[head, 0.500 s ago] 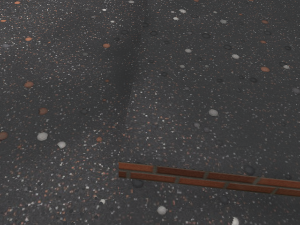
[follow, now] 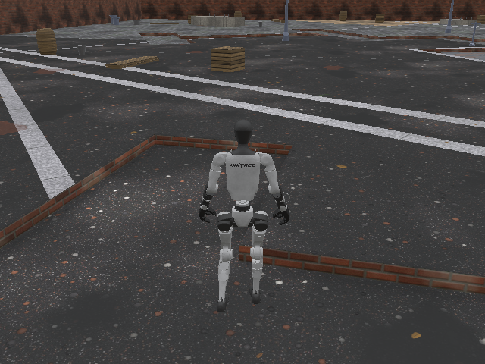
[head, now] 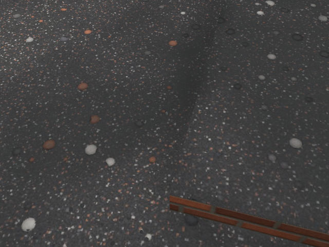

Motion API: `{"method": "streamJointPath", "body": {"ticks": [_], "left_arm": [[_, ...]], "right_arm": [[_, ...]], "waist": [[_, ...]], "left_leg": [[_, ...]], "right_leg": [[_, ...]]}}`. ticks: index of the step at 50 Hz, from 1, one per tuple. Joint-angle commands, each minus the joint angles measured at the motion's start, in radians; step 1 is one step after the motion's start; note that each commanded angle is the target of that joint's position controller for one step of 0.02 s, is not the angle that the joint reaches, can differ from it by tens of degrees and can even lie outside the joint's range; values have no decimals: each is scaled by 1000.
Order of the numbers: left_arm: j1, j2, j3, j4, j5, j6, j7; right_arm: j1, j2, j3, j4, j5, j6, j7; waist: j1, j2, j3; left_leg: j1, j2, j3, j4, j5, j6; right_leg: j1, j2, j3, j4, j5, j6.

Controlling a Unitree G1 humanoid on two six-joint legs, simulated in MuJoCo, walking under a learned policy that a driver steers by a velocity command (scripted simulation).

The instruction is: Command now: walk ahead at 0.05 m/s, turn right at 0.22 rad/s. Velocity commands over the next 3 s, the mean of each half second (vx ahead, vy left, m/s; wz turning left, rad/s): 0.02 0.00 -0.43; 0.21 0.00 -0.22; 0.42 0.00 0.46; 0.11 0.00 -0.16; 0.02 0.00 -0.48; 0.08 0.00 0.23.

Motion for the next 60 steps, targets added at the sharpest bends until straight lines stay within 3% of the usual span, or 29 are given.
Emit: {"method": "streamJointPath", "body": {"ticks": [1,6,9,10,11,12,13,15,20,23,26,29,30,31,32,33,34,35,36,38,42,49,53,54,55,57,58,59,60], "left_arm": [[-38,204,57,-64,-2,13,25],[-43,208,70,-69,-18,43,52],[-45,189,63,-74,-30,65,64],[-25,154,52,-78,-24,65,64],[-49,124,47,-115,-27,58,62],[1,183,66,-94,-18,46,60],[50,221,85,-65,-26,48,56],[114,200,89,-27,-20,71,61],[0,133,58,-106,-28,78,39],[-22,121,44,-140,-24,77,19],[-6,148,52,-152,-25,86,7],[77,163,67,-136,-23,94,3],[134,227,89,-125,-24,94,16],[180,352,115,-133,-20,90,38],[235,322,106,-133,7,61,26],[212,287,95,-126,3,37,21],[169,246,85,-122,-18,24,26],[123,201,67,-126,-29,21,35],[95,177,53,-127,-26,18,43],[100,163,41,-119,-3,4,53],[137,188,42,-91,8,-23,53],[187,206,48,-40,5,-39,43],[202,211,55,-23,-9,-34,38],[200,219,58,-23,-12,-31,38],[187,233,61,-29,-14,-23,41],[158,215,54,-49,-21,-11,50],[181,191,41,-52,-10,-16,55],[238,64,-1,-102,31,-41,44],[224,104,-5,-95,14,-79,27]], "right_arm": [[84,-88,-29,-37,2,-5,-19],[51,-82,-26,-36,5,-24,-4],[76,-91,-33,-28,-1,-40,11],[101,-146,-47,-34,-12,-40,6],[83,-235,-70,-31,-38,-32,6],[0,-193,-59,-73,-64,-39,7],[-54,-137,-40,-97,-58,-47,1],[-111,-110,-32,-105,-15,-57,-3],[-21,-132,-40,-72,-10,-34,-11],[-20,-175,-58,-68,-5,-23,-4],[-27,-196,-69,-60,10,-23,9],[-28,-180,-70,-38,39,-30,16],[27,-141,-60,-20,20,-37,20],[-1,-54,-28,-81,-46,-41,26],[-96,-93,-38,-108,-22,-51,21],[-130,-131,-49,-114,11,-56,25],[-143,-150,-58,-112,21,-62,26],[-132,-162,-64,-91,17,-63,23],[-112,-157,-64,-82,10,-66,24],[-74,-127,-56,-54,8,-81,34],[-97,-91,-37,-44,19,-96,44],[-146,-68,-16,-75,34,-102,64],[-182,-58,-4,-115,34,-105,85],[-182,-63,-5,-126,35,-104,90],[-117,-69,-8,-114,28,-94,90],[76,-122,-43,-75,26,-86,89],[217,-171,-71,-44,32,-80,80],[278,-303,-93,-40,25,-75,62],[318,-258,-76,-60,15,-84,67]], "waist": [[-27,-154,-138],[-20,-157,-170],[-50,-141,-151],[-51,-54,-150],[-30,227,-92],[-18,243,-97],[11,164,-103],[36,98,-93],[-42,135,-95],[-55,145,-122],[-48,163,-130],[7,134,-139],[14,1,-178],[-4,-329,-198],[89,-227,-270],[79,-163,-206],[61,-145,-137],[45,-136,-91],[29,-156,-70],[19,-164,-72],[43,-123,-49],[77,-86,27],[80,-89,31],[72,-94,23],[40,-125,-35],[-77,-92,-162],[-142,-40,-230],[-88,266,-288],[-124,204,-429]], "left_leg": [[-20,5,16,-130,25,-6],[84,-12,19,-309,224,14],[222,-4,39,-528,356,59],[292,131,-73,-609,319,110],[227,312,-304,-711,297,239],[177,411,-387,-728,417,317],[161,384,-314,-703,518,309],[205,306,-158,-651,628,253],[311,281,-15,-632,748,280],[300,306,28,-614,788,288],[288,329,48,-582,808,282],[209,301,120,-449,721,192],[66,243,202,-285,554,105],[-285,91,259,27,-90,-8],[-370,40,73,182,-157,-5],[-416,71,32,197,-66,18],[-441,94,25,153,36,41],[-450,111,36,115,120,44],[-413,117,42,75,203,39],[-358,110,70,32,330,29],[-332,113,79,-135,456,22],[-369,110,57,-282,497,50],[-336,101,97,-338,450,99],[-316,91,114,-346,422,115],[-200,49,162,-309,371,130],[90,-42,214,-372,389,186],[341,-27,142,-422,428,223],[647,270,-364,-491,474,377],[740,389,-737,-656,294,483]], "right_leg": [[150,-229,342,-181,6,-174],[99,-212,363,-182,-107,-151],[6,-156,355,-118,-198,-84],[-85,-106,304,-7,-286,-32],[-221,44,102,198,-407,25],[-211,10,94,458,-495,57],[-196,-5,115,591,-461,67],[-228,-26,97,709,-365,108],[-242,-80,6,566,-293,174],[-128,-97,-43,415,-318,158],[-40,-80,-90,286,-296,125],[163,-48,-105,-4,-75,46],[355,-113,21,-62,168,-4],[548,-389,413,-31,514,-175],[501,-458,537,-92,253,-331],[473,-406,489,-152,-63,-300],[427,-354,454,-194,-331,-243],[394,-337,420,-227,-430,-205],[353,-312,383,-256,-430,-186],[333,-279,300,-292,-326,-167],[334,-277,182,-317,-176,-151],[383,-333,69,-344,-65,-156],[426,-342,-1,-293,57,-131],[436,-345,-13,-262,130,-122],[425,-337,-42,-186,320,-114],[349,-269,-135,142,691,-63],[176,-234,-160,383,571,-15],[-237,-78,-169,793,-219,66],[-397,-17,58,949,-483,68]]}}
Next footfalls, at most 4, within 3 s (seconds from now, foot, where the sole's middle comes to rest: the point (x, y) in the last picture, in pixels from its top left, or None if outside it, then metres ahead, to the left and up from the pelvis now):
0.18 left None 0.10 0.14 -0.77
0.60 right None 0.03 -0.11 -0.77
1.16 left None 0.35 0.02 -0.77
1.70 right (233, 175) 0.67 -0.22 -0.62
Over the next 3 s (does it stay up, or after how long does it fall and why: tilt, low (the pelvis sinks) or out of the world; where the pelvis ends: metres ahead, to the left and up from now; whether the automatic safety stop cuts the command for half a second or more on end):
stays up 0.68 -0.17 0.16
